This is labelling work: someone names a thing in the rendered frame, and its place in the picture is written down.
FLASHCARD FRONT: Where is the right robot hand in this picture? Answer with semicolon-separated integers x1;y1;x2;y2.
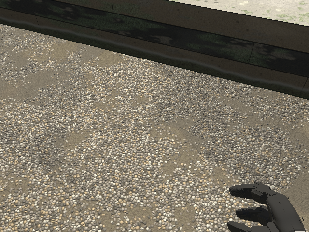
227;181;306;232

